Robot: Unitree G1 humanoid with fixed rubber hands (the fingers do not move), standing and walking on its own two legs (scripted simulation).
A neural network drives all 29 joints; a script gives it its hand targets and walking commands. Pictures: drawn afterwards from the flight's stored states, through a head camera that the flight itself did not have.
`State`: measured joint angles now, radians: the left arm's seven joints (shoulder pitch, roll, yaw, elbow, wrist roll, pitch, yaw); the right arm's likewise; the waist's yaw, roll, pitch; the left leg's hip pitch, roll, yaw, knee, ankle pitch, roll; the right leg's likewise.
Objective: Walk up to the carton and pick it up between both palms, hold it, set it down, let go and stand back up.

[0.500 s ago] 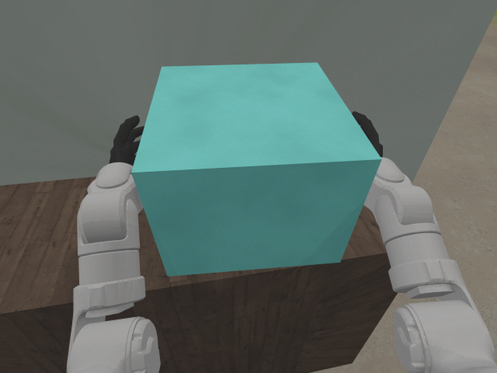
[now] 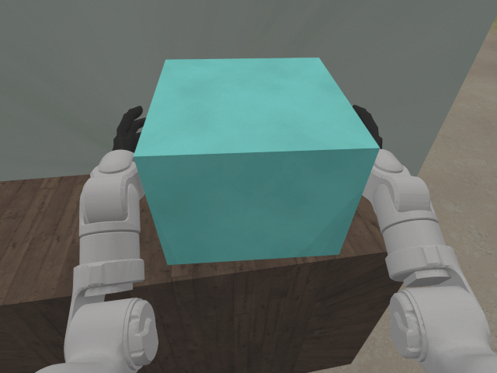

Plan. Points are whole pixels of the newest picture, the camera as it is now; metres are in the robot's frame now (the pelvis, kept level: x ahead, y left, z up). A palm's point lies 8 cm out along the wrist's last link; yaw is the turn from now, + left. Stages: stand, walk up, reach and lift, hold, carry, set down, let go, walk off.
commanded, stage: hold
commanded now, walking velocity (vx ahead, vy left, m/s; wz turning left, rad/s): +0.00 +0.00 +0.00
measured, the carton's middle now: (249, 153) +0.41 +0.00 +0.20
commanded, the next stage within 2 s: none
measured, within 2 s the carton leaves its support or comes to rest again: neither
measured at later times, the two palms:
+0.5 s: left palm (133, 161) +0.37 +0.18 +0.21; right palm (366, 159) +0.37 -0.18 +0.21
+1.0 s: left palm (130, 158) +0.37 +0.18 +0.22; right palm (367, 159) +0.37 -0.18 +0.22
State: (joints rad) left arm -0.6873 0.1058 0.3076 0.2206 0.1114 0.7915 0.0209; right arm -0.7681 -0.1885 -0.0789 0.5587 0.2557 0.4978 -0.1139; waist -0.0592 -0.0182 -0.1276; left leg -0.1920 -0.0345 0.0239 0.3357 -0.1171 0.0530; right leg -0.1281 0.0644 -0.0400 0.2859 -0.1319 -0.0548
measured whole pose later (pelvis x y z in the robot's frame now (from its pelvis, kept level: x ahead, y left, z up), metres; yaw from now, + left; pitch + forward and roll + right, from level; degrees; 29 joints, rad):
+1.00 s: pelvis +0.00 +0.00 +0.00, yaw +0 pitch -2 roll -1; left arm -0.66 0.09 0.31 0.17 0.12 0.81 0.02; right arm -0.74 -0.19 -0.07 0.52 0.27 0.51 -0.12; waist -0.06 -0.01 -0.12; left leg -0.17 -0.04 0.02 0.33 -0.12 0.05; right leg -0.11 0.07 -0.03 0.28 -0.13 -0.05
